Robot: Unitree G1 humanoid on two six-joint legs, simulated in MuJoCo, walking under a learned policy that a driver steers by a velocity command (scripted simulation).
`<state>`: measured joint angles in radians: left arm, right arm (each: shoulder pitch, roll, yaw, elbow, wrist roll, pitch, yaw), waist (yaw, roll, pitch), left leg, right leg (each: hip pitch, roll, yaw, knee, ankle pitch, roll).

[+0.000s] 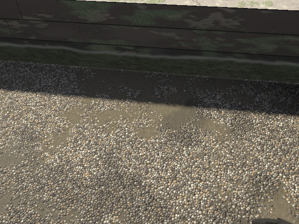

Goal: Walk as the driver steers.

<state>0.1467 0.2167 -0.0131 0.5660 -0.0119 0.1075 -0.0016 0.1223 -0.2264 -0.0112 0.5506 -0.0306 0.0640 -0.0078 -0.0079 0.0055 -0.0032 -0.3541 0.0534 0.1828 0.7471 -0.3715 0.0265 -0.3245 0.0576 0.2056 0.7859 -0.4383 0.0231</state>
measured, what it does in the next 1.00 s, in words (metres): stands, turning right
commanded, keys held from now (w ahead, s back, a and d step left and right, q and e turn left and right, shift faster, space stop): w+e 0.52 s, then w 0.16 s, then w+q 0.32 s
